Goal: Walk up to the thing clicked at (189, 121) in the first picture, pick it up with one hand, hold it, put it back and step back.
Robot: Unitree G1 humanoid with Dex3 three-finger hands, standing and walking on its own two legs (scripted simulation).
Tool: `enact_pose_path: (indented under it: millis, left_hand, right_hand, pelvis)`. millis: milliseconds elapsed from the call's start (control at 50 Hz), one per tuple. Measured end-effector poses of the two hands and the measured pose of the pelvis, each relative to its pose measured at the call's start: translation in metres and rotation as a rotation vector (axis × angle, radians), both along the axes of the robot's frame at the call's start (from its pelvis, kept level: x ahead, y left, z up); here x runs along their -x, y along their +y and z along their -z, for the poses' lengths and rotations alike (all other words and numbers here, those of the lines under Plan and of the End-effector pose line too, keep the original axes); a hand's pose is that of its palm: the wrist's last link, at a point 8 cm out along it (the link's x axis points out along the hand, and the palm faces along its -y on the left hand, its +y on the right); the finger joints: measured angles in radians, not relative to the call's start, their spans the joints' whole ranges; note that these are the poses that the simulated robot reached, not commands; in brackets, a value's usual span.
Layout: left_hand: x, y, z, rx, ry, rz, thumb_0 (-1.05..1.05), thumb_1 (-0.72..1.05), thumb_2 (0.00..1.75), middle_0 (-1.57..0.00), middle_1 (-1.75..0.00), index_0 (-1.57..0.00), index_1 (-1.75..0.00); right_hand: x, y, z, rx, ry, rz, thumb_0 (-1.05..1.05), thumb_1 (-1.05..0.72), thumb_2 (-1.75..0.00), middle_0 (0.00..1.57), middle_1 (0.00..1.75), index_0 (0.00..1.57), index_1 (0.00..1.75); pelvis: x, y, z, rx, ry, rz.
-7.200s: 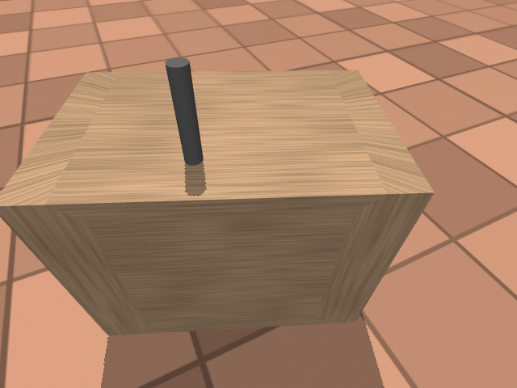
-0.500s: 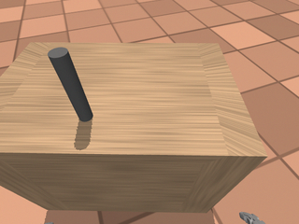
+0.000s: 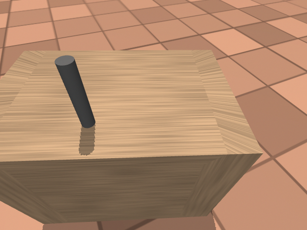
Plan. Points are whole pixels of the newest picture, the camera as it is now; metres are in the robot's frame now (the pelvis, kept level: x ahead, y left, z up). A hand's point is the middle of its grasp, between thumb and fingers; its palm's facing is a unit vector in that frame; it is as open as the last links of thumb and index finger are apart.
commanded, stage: walk up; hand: left
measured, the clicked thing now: (78, 96) +0.47 +0.23 +0.09
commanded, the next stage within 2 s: stand in 1.04 s
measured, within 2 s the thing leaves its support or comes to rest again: neither
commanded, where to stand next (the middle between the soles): +0.03 +0.00 m, yaw +3 degrees
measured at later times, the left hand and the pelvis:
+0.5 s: hand out of the picture +0.05 +0.26 -0.16, palm faces -0.03 -0.93 -0.36, open 7.4 cm; pelvis +0.00 +0.00 +0.00, yaw -1 degrees
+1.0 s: hand out of the picture +0.10 +0.25 -0.15, palm faces -0.08 -0.93 -0.36, open 7.4 cm; pelvis +0.00 +0.00 +0.00, yaw -2 degrees
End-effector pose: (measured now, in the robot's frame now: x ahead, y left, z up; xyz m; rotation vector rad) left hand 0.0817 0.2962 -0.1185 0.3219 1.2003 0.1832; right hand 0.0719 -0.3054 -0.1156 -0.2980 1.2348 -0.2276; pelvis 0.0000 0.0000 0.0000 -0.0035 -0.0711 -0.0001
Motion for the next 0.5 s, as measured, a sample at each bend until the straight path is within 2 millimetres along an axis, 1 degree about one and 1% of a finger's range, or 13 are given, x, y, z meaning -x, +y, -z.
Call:
enact_pose_path:
  millis: [80,160,220,340,420,500]
  left_hand:
    - [0.01,0.004,0.004,0.009,0.025,-0.01,0.01,0.9,0.9,-0.21,-0.3,-0.21,-0.3]
    - [0.02,0.009,0.006,0.006,0.047,-0.024,0.01,0.9,0.9,-0.21,-0.3,-0.21,-0.3]
    - [0.029,0.011,0.006,-0.001,0.064,-0.034,0.01,0.9,0.9,-0.21,-0.3,-0.21,-0.3]
    - [0.044,0.01,0.004,-0.018,0.098,-0.045,0.01,0.91,0.9,-0.21,-0.3,-0.21,-0.3]
    - [0.045,0.009,0.001,-0.024,0.099,-0.041,0.01,0.91,0.9,-0.21,-0.3,-0.21,-0.3]
    - [0.035,0.009,0.0,-0.024,0.08,-0.029,0.01,0.9,0.9,-0.21,-0.3,-0.21,-0.3]
  right_hand:
    - [0.008,0.007,-0.001,-0.001,0.017,0.006,0.01,-0.91,-0.9,0.2,0.3,0.2,0.3]
    - [0.009,0.012,0.0,-0.006,0.019,0.004,0.01,-0.91,-0.9,0.2,0.3,0.2,0.3]
    - [0.005,0.013,0.0,-0.011,0.009,0.0,0.01,-0.91,-0.9,0.2,0.3,0.2,0.3]
    - [-0.011,0.011,0.002,-0.023,-0.031,-0.008,0.01,-0.91,-0.9,0.2,0.3,0.2,0.3]
    - [-0.02,0.009,0.001,-0.025,-0.054,-0.009,0.01,-0.91,-0.9,0.2,0.3,0.2,0.3]
    - [-0.024,0.008,0.0,-0.023,-0.064,-0.006,0.01,-0.91,-0.9,0.2,0.3,0.2,0.3]
  pelvis:
    - [0.002,0.004,-0.001,0.001,0.004,0.002]
    - [0.004,0.006,0.0,-0.002,0.007,0.003]
    - [0.005,0.005,0.0,-0.003,0.009,0.005]
    - [0.004,0.002,0.0,0.002,0.01,0.004]
    - [0.002,0.002,0.0,0.002,0.013,0.007]
    - [-0.001,0.003,0.0,0.003,0.016,0.011]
